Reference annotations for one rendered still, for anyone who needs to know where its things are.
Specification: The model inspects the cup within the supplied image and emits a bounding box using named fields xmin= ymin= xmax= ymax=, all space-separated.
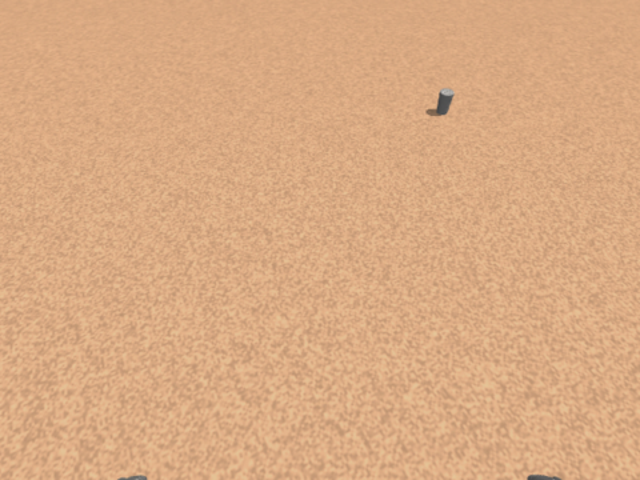
xmin=436 ymin=88 xmax=454 ymax=115

